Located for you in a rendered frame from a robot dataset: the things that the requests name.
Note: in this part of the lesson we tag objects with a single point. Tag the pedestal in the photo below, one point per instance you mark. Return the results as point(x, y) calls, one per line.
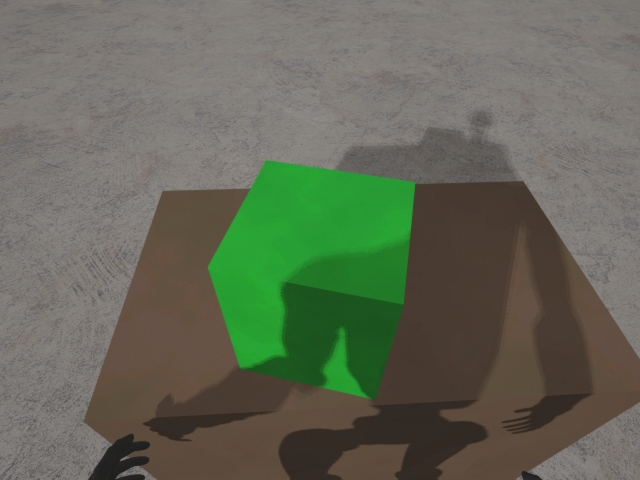
point(504, 355)

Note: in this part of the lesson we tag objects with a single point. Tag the robot left hand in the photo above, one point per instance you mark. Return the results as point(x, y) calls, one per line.
point(110, 465)

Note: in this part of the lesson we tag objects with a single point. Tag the carton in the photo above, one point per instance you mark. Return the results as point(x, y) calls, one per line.
point(311, 275)

